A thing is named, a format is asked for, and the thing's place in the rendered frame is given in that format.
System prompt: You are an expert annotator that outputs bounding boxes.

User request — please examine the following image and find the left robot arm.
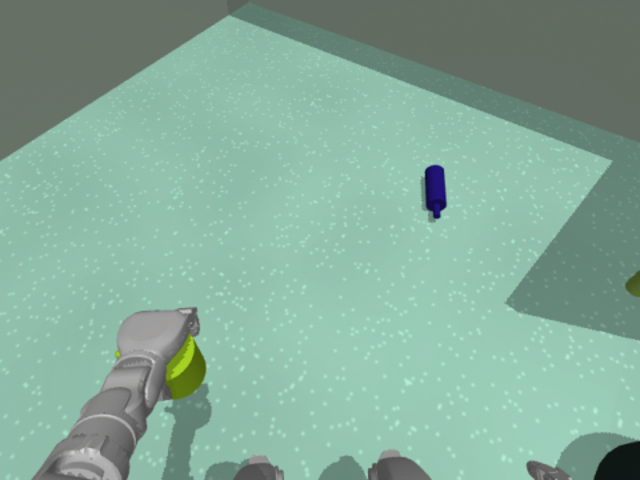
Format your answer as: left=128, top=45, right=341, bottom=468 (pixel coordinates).
left=31, top=350, right=167, bottom=480

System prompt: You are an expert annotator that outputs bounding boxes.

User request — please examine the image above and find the left robot hand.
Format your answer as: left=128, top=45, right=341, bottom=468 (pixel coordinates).
left=117, top=307, right=200, bottom=401

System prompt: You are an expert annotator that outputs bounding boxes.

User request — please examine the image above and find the right robot hand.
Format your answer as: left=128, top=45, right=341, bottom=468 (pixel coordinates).
left=526, top=461, right=572, bottom=480

